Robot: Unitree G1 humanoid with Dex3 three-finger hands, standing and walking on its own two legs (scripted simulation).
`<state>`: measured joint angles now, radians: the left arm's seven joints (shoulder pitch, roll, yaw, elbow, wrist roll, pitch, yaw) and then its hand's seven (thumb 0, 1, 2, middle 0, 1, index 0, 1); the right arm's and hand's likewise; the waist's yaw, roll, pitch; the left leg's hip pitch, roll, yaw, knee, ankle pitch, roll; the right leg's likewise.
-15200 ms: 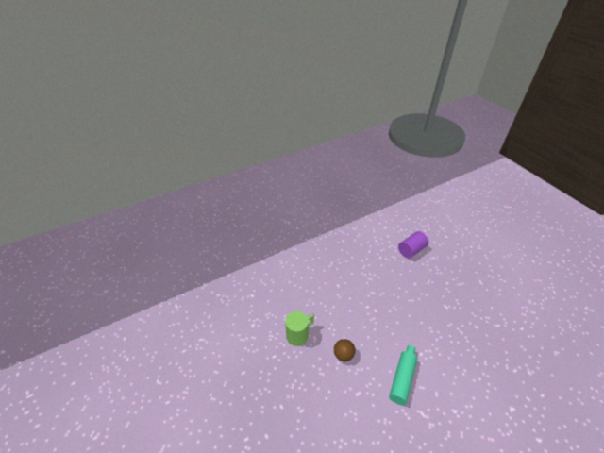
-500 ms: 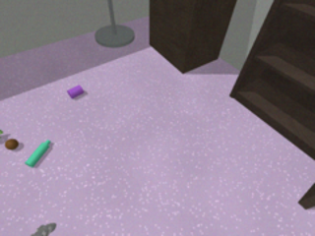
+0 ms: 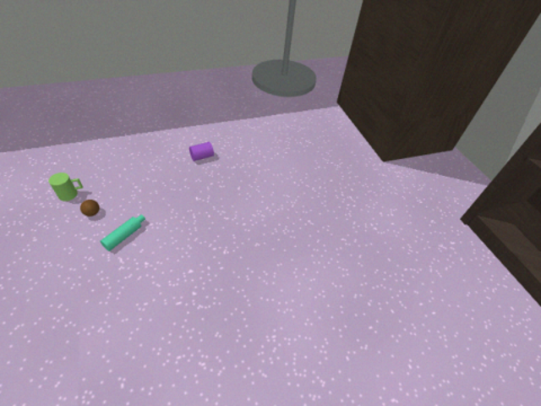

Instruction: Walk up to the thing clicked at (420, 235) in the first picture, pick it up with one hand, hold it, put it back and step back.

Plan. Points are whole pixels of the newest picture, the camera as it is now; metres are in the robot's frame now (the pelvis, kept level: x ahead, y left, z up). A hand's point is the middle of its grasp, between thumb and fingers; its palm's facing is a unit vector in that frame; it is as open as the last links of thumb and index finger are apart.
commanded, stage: walk up
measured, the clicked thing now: (201, 151) +1.46 +0.38 -0.71
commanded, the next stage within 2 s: stand in 1.20 s
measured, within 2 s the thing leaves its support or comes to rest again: neither
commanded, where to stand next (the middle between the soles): +0.06 -0.02 m, yaw +5 degrees
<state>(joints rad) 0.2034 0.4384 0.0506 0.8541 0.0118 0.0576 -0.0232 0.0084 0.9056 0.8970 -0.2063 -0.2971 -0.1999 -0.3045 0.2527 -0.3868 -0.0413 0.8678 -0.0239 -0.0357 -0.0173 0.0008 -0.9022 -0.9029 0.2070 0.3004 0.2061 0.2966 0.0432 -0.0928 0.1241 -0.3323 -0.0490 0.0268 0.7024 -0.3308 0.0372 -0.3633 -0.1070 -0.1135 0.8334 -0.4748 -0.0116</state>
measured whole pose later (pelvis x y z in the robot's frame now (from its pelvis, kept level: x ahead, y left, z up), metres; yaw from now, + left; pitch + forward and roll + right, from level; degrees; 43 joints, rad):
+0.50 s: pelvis -0.01 -0.01 +0.01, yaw +7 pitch -3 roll -1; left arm 0.21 0.40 0.01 1.00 0.02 -0.02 -0.01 0.01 0.90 0.90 -0.21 -0.30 -0.20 -0.30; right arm 0.13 -0.37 -0.02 0.99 -0.01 0.01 0.03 0.00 -0.90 -0.90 0.21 0.30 0.21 0.30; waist 0.03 0.02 0.04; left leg -0.32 -0.04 -0.07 0.61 -0.24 0.01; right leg -0.18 -0.10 -0.07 0.58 -0.35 0.05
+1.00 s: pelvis +0.01 -0.02 +0.03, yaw +9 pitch -2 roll -1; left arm 0.09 0.37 0.01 1.07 0.01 -0.02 0.00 0.01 0.90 0.90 -0.21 -0.30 -0.20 -0.30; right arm 0.07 -0.36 -0.02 1.11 0.00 0.01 0.02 0.00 -0.90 -0.90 0.21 0.30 0.21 0.30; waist 0.00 0.00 0.05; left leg -0.24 -0.03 -0.11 0.46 -0.19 -0.01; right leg -0.07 -0.08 -0.12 0.39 -0.28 0.05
